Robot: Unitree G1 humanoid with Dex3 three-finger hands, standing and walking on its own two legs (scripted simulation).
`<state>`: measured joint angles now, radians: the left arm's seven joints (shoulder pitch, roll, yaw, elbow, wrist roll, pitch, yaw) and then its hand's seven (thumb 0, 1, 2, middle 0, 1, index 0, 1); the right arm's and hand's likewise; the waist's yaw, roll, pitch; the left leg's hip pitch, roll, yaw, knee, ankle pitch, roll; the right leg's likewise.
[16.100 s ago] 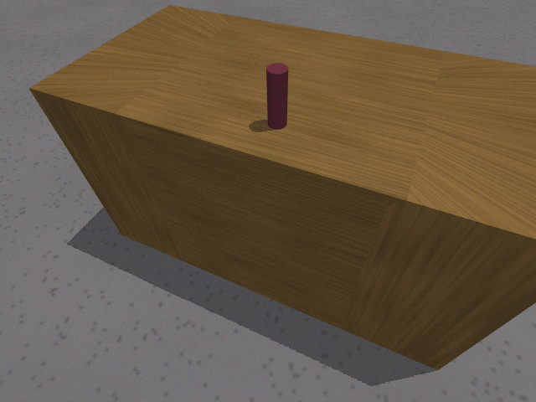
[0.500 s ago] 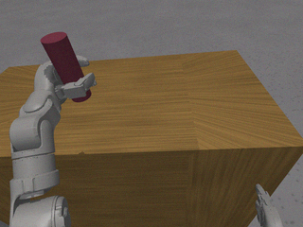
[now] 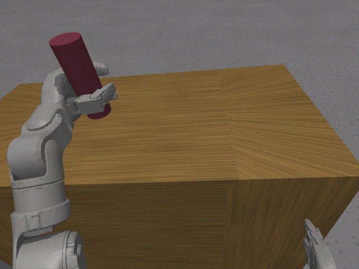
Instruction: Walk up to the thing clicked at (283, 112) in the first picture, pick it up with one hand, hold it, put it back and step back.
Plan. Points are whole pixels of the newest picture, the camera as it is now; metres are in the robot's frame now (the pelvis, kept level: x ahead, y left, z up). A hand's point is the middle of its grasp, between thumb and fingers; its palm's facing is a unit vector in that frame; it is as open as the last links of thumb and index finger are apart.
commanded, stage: hold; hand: left
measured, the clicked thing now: (84, 79) +0.35 +0.18 +0.32
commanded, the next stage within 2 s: none
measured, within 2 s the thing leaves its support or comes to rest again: neither
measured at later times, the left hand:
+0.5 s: hand (96, 96) +0.33 +0.16 +0.29, palm faces +0.09 -1.00 +0.01, open 6.1 cm
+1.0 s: hand (97, 95) +0.34 +0.16 +0.29, palm faces +0.08 -1.00 +0.01, open 6.1 cm
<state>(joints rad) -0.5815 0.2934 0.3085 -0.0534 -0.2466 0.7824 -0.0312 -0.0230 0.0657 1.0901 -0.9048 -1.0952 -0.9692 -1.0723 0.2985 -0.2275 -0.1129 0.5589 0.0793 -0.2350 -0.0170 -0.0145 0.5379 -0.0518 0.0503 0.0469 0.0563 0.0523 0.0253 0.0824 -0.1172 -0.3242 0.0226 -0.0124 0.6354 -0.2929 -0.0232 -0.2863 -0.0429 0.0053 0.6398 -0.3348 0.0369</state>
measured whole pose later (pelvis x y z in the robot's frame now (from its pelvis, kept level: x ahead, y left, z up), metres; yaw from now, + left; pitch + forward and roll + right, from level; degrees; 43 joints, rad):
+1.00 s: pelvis -0.01 +0.00 +0.00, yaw +0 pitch -2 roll +0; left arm -0.60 0.29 0.29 -0.03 -0.25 0.81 -0.02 -0.02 0.06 1.10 -0.91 -1.10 -0.97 -1.07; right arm 0.30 -0.22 -0.10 0.56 0.08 -0.29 -0.03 -0.01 0.54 -0.05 0.05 0.05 0.06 0.05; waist 0.02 0.08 -0.12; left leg -0.33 0.02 -0.01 0.63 -0.27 -0.02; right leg -0.30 -0.04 0.01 0.64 -0.31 0.04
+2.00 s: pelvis -0.01 +0.00 +0.00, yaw +0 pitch -2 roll +0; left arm -0.66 0.30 0.29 0.02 -0.25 0.81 -0.01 -0.02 0.06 1.10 -0.91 -1.10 -0.97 -1.07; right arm 0.31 -0.21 -0.08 0.56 0.08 -0.29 -0.02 -0.01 0.54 -0.06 0.05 0.05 0.06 0.05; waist 0.02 0.08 -0.12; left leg -0.33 0.02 -0.01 0.62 -0.27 -0.02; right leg -0.30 -0.04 0.01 0.63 -0.31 0.04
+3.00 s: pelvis -0.02 +0.00 +0.00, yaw -1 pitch +2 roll +0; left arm -0.74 0.36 0.30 0.57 -0.16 0.34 -0.02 -0.02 0.06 1.11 -0.91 -1.09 -0.97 -1.06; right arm 0.26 -0.23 -0.09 0.62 0.04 -0.34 -0.06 -0.02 0.56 -0.05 0.05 0.05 0.06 0.05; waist -0.05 0.04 -0.07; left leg -0.41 0.04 0.00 0.64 -0.26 -0.03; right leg -0.38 -0.03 0.02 0.64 -0.29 0.03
